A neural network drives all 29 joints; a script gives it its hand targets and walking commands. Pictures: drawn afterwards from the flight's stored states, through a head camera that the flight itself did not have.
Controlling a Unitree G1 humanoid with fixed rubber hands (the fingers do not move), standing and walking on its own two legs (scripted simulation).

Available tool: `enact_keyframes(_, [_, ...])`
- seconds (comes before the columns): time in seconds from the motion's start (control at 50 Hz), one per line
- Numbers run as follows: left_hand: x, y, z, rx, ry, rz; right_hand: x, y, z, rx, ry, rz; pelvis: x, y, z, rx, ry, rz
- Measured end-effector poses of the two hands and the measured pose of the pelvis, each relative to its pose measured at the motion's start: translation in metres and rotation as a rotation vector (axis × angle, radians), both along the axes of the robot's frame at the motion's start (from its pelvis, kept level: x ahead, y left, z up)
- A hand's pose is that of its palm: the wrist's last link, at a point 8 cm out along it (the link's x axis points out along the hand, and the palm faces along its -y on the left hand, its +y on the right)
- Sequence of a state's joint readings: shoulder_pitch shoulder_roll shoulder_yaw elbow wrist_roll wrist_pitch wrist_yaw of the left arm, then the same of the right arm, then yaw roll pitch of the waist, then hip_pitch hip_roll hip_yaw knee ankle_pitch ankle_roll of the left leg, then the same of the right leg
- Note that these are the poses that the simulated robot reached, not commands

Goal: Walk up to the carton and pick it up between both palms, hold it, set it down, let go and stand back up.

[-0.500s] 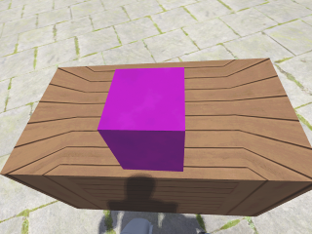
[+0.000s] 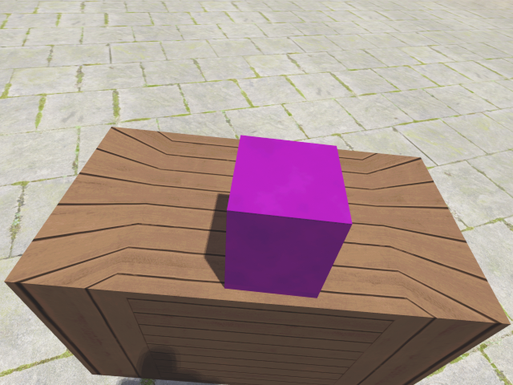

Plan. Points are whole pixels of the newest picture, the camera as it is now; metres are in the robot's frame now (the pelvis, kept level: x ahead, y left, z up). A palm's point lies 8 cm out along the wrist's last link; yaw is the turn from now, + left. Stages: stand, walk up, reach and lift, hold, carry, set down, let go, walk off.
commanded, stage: walk up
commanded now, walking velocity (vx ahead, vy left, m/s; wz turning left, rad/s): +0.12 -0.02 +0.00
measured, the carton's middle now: (279, 218) +0.47 -0.01 -0.02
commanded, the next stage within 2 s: none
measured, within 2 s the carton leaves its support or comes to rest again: neither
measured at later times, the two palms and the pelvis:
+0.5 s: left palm out of the picture +0.02 +0.21 -0.17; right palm out of the picture +0.10 -0.22 -0.13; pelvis +0.07 +0.01 -0.01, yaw +0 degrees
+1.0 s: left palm out of the picture +0.09 +0.19 -0.15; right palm out of the picture +0.06 -0.26 -0.14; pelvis +0.07 -0.03 +0.00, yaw +0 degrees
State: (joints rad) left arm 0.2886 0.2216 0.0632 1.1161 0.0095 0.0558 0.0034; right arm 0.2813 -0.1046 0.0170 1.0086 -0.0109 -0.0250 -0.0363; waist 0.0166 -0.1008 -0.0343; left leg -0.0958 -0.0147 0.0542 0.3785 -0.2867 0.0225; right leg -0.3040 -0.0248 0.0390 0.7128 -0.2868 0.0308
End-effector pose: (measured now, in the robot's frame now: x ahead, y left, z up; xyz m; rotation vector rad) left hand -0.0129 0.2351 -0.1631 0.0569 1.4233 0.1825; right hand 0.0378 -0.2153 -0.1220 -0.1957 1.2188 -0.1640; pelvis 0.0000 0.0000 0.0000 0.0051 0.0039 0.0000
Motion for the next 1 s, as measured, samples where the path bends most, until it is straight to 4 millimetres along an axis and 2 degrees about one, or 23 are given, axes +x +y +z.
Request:
enact_keyframes(0.06, [0.001, -0.002, 0.003, 0.038, 0.019, -0.026, 0.005, -0.004, -0.013, 0.025, -0.01, -0.009, 0.006, -0.002, -0.006, 0.017, 0.003, -0.008])
enact_keyframes(0.14, [0.019, -0.006, 0.017, 0.081, -0.036, -0.034, -0.003, -0.013, -0.032, 0.056, 0.048, -0.028, 0.019, -0.004, -0.008, -0.027, -0.007, 0.007])
enact_keyframes(0.18, [0.023, -0.008, 0.018, 0.089, -0.058, -0.02, -0.007, -0.015, -0.036, 0.066, 0.092, -0.025, 0.026, -0.007, -0.009, -0.027, -0.006, 0.019])
enact_keyframes(0.22, [0.018, -0.015, 0.016, 0.079, -0.045, -0.011, -0.004, -0.018, -0.035, 0.063, 0.122, -0.015, 0.031, -0.009, -0.009, -0.022, -0.008, 0.023])
enact_keyframes(0.32, [-0.013, -0.04, 0.006, -0.007, 0.101, -0.001, 0.032, -0.026, -0.024, 0.015, 0.09, 0.014, 0.043, -0.005, -0.011, -0.03, -0.012, 0.008])
enact_keyframes(0.38, [-0.02, -0.043, -0.001, -0.051, 0.18, 0.001, 0.052, -0.021, -0.019, -0.012, 0.058, 0.007, 0.053, 0.0, -0.014, -0.023, -0.021, -0.001])
enact_keyframes(0.44, [-0.001, -0.036, -0.004, -0.059, 0.182, 0.002, 0.062, -0.012, -0.013, -0.017, 0.048, -0.012, 0.063, 0.005, -0.011, -0.015, -0.02, 0.001])
enact_keyframes(0.52, [0.045, -0.02, -0.003, -0.022, 0.1, -0.03, 0.062, 0.001, -0.013, -0.003, 0.063, -0.021, 0.071, 0.008, -0.006, -0.02, -0.031, -0.008])
enact_keyframes(0.62, [0.103, -0.008, 0.003, 0.038, -0.013, -0.079, 0.048, 0.004, -0.021, 0.023, 0.098, -0.048, 0.074, 0.003, -0.006, 0.002, -0.046, -0.005])
enact_keyframes(0.68, [0.122, -0.012, 0.009, 0.061, -0.065, -0.087, 0.039, 0.0, -0.03, 0.054, 0.129, -0.057, 0.076, -0.002, -0.007, 0.004, -0.067, -0.003])
enact_keyframes(0.74, [0.129, -0.019, 0.017, 0.063, -0.087, -0.087, 0.036, -0.007, -0.031, 0.07, 0.138, -0.078, 0.082, -0.007, -0.004, -0.006, -0.061, -0.005])
enact_keyframes(0.84, [0.128, -0.033, 0.018, 0.054, -0.081, -0.097, 0.033, -0.024, -0.026, 0.053, 0.143, -0.091, 0.08, -0.017, -0.001, -0.005, -0.061, -0.005])
enact_keyframes(1.0, [0.102, -0.044, 0.016, 0.047, -0.027, -0.084, 0.018, -0.045, -0.019, 0.019, 0.206, -0.075, 0.074, -0.029, 0.001, -0.012, -0.048, -0.005])
